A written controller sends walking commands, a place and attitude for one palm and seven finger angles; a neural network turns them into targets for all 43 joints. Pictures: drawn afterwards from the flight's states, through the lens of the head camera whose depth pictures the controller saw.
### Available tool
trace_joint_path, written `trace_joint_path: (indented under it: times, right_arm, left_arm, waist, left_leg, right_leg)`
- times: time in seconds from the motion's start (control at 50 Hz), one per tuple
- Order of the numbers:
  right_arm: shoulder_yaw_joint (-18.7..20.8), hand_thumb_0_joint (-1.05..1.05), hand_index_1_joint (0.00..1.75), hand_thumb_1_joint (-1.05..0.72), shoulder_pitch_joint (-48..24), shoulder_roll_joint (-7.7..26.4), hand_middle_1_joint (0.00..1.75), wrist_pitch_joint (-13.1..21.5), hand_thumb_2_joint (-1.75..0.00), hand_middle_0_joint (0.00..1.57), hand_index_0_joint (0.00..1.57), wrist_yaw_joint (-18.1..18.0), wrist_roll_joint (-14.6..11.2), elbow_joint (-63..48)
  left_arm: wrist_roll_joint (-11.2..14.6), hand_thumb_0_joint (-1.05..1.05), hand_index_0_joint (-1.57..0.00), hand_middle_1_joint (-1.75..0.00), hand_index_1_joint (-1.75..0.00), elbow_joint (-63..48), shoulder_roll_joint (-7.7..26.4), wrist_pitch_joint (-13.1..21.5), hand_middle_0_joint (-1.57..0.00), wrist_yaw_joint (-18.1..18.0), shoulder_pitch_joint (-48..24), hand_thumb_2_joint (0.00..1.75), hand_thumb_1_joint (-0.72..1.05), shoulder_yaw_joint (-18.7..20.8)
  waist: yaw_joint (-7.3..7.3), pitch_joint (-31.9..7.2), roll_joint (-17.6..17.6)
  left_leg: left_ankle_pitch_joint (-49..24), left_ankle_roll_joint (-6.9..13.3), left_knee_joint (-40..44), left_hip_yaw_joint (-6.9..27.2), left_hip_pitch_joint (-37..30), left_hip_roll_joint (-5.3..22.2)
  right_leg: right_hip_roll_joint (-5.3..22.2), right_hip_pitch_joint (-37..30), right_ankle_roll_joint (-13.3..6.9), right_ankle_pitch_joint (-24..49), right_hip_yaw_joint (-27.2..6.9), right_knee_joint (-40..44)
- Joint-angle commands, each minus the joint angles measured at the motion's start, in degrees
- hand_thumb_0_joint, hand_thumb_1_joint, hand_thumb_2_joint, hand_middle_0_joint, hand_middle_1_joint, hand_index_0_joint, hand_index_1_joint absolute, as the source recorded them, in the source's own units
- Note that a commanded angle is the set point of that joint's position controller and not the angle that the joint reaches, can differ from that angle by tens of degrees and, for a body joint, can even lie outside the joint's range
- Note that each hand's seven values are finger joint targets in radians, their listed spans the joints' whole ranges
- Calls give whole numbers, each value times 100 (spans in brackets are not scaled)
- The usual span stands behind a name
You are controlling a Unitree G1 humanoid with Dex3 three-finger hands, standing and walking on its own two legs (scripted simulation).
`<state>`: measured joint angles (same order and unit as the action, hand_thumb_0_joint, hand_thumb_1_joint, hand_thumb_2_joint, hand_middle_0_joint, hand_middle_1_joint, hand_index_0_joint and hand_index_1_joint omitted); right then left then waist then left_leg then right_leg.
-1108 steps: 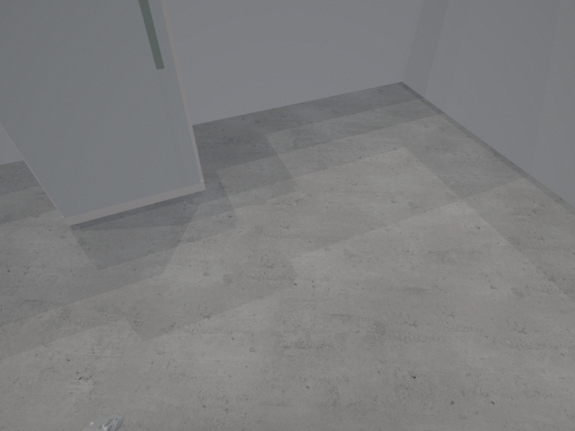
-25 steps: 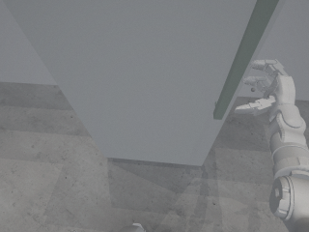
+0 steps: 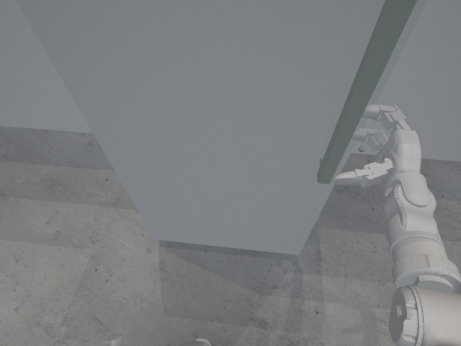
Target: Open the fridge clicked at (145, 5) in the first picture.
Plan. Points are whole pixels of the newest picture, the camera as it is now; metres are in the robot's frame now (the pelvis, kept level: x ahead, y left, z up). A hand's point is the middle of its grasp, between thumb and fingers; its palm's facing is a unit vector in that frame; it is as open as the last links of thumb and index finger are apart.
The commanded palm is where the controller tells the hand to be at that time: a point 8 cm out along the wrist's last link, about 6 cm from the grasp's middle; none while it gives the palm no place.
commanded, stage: slide the fingers in behind the handle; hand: right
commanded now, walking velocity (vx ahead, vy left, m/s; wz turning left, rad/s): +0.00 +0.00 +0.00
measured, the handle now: (351, 100) +0.51 -0.14 +0.16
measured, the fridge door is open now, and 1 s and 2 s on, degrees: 0 0 0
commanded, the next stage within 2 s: grip the handle and tug to test in 1.28 s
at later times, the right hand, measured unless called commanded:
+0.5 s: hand (346, 143) +0.45 -0.14 +0.11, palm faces +0.01 +1.00 -0.01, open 14.0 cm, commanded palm +0.42 -0.19 +0.11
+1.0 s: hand (334, 139) +0.46 -0.12 +0.11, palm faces +0.01 +1.00 -0.01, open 13.9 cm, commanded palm +0.43 -0.17 +0.11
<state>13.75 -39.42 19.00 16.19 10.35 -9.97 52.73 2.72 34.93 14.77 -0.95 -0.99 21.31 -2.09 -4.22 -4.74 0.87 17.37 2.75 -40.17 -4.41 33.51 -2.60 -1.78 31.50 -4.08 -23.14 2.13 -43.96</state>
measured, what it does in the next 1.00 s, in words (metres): stands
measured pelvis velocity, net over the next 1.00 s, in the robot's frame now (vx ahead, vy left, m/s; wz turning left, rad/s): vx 0.00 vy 0.01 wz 0.00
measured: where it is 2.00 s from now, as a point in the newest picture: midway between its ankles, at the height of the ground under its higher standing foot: outside the picture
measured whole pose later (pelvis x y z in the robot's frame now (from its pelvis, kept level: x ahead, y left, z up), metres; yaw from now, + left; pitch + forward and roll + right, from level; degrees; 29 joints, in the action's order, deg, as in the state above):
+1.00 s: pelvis +0.00 +0.01 +0.00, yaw +0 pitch +11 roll +1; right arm 12.3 -43.0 16.6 17.0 5.2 -7.6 55.5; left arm 2.1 35.3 14.6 -0.5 -0.4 21.1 -1.7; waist -5.0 -4.4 0.9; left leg 17.4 3.8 -40.2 -4.2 34.1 -3.1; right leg -1.4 31.4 -3.0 -22.7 2.2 -42.9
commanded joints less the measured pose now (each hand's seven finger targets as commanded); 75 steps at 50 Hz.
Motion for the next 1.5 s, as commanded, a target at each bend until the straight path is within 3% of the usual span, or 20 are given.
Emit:
trace_joint_path:
  times: [0.0,0.2,0.24,0.32,0.46,0.52,0.58,0.62,0.64,0.68,0.78,0.84,0.9,0.94,1.08,1.12,1.24,1.36,1.42,1.48]
  right_arm:
    - [8,0,120,50,-3006,957,120,430,-30,30,30,-166,18,-1298]
    - [-18,0,120,50,-2810,763,120,349,-30,30,30,-261,18,-762]
    - [233,0,120,50,-2746,1033,120,375,-30,30,30,-320,39,-806]
    - [313,0,120,50,-2517,1095,120,473,-30,30,30,-392,80,-1224]
    - [-79,0,120,50,-2519,696,120,463,-30,30,30,-336,67,-1710]
    - [-77,0,120,50,-2637,681,120,310,-30,30,30,-345,10,-1284]
    - [5,0,120,50,-2804,789,120,262,-30,30,30,-416,53,-1157]
    - [-239,0,120,50,-3134,545,120,350,-30,30,30,-462,78,-1305]
    - [-22,0,120,50,-2995,719,120,403,-30,30,30,-509,94,-1287]
    - [-143,0,120,50,-3115,619,120,500,-30,30,30,-544,116,-1341]
    - [-6,0,120,50,-2773,699,120,461,-30,30,30,-576,137,-934]
    - [286,0,120,50,-2760,1098,120,412,-30,30,30,-626,211,-804]
    - [-101,0,120,50,-2879,642,120,419,-30,30,30,-553,212,-890]
    - [112,0,120,50,-2847,859,120,437,-30,30,30,-561,176,-862]
    - [-97,0,120,50,-2830,581,120,550,-30,30,30,-513,101,-1253]
    - [151,0,120,50,-2707,876,120,552,-30,30,30,-542,101,-1189]
    - [226,0,120,50,-2530,958,120,495,-30,30,30,-547,130,-1261]
    - [-97,0,120,50,-2287,545,120,486,-30,30,30,-443,45,-1617]
    - [-65,0,122,36,-2335,594,122,401,-36,32,32,-429,5,-1355]
    - [-38,0,124,22,-2511,662,124,335,-42,33,33,-438,30,-1191]
  left_arm:
    - [10,0,-20,-30,-30,-472,875,271,-20,-62,292,90,90,354]
    - [-9,0,-20,-30,-30,-458,891,281,-20,-2,328,90,90,355]
    - [-24,0,-20,-30,-30,-482,909,267,-20,0,363,90,90,375]
    - [-48,0,-20,-30,-30,-571,876,246,-20,29,374,90,90,391]
    - [-9,0,-20,-30,-30,-551,825,225,-20,39,314,90,90,410]
    - [-9,0,-20,-30,-30,-446,851,220,-20,3,348,90,90,402]
    - [5,0,-20,-30,-30,-439,843,228,-20,-34,296,90,90,384]
    - [-18,0,-20,-30,-30,-424,811,263,-20,-16,320,90,90,381]
    - [-28,0,-20,-30,-30,-423,823,281,-20,-16,315,90,90,396]
    - [-36,0,-20,-30,-30,-404,808,307,-20,9,313,90,90,378]
    - [-40,0,-20,-30,-30,-434,825,288,-20,34,317,90,90,371]
    - [-41,0,-20,-30,-30,-474,852,243,-20,15,321,90,90,351]
    - [-28,0,-20,-30,-30,-512,791,246,-20,19,281,90,90,354]
    - [-29,0,-20,-30,-30,-491,829,236,-20,9,348,90,90,377]
    - [-36,0,-20,-30,-30,-482,807,279,-20,47,341,90,90,399]
    - [-48,0,-20,-30,-30,-451,841,267,-20,36,382,90,90,406]
    - [-31,0,-20,-30,-30,-494,824,241,-20,24,304,90,90,395]
    - [-13,0,-20,-30,-30,-560,782,262,-20,38,212,90,90,403]
    - [-10,0,-20,-30,-30,-494,827,250,-20,14,248,90,90,411]
    - [-3,0,-20,-30,-30,-504,823,250,-20,-11,178,90,90,373]
  waist:
    - [-207,-1903,312]
    - [-127,-1924,131]
    - [-85,-1977,-202]
    - [34,-2251,-78]
    - [-78,-2266,295]
    - [-203,-1734,-142]
    - [-190,-1691,-92]
    - [-267,-1818,37]
    - [-142,-2018,112]
    - [-173,-2170,256]
    - [-131,-2033,-160]
    - [-46,-1919,-192]
    - [-135,-1864,105]
    - [-108,-1993,-80]
    - [-128,-2234,43]
    - [-83,-2204,-165]
    - [-31,-2032,-124]
    - [-29,-2097,135]
    - [-134,-1748,-330]
    - [-121,-1677,-173]
  left_leg:
    - [-1263,-67,298,358,-786,55]
    - [-1507,-62,234,353,-876,58]
    - [-1655,-87,230,397,-1165,65]
    - [-2014,-72,178,447,-1468,69]
    - [-2089,-76,236,434,-1333,52]
    - [-1690,-98,390,428,-1249,59]
    - [-1557,-106,429,470,-1264,93]
    - [-1531,-97,398,457,-1191,97]
    - [-1597,-87,351,466,-1223,88]
    - [-1663,-77,297,455,-1180,82]
    - [-1834,-119,304,509,-1480,101]
    - [-1794,-122,327,567,-1656,132]
    - [-1780,-109,345,535,-1407,114]
    - [-1825,-109,335,544,-1500,106]
    - [-1921,-106,312,506,-1460,82]
    - [-2019,-111,323,547,-1664,86]
    - [-2009,-119,356,562,-1733,106]
    - [-2132,-96,356,510,-1628,92]
    - [-1878,-120,446,496,-1518,90]
    - [-1659,-117,479,542,-1508,124]
  right_leg:
    - [210,-985,289,1693,-604,602]
    - [183,-853,313,1934,-558,559]
    - [171,-609,258,1897,-487,554]
    - [153,-660,245,2219,-423,504]
    - [181,-989,264,2356,-419,522]
    - [163,-617,214,1746,-426,599]
    - [127,-501,190,1476,-402,650]
    - [128,-671,200,1539,-441,629]
    - [127,-736,212,1633,-438,602]
    - [130,-888,242,1771,-464,574]
    - [93,-440,201,1652,-348,576]
    - [73,-193,178,1484,-309,624]
    - [77,-406,189,1535,-296,595]
    - [89,-407,185,1613,-320,580]
    - [105,-695,199,1801,-348,565]
    - [100,-521,174,1805,-322,555]
    - [92,-405,172,1705,-279,631]
    - [108,-733,203,1972,-295,630]
    - [123,-532,175,1685,-331,650]
    - [88,-428,176,1403,-313,710]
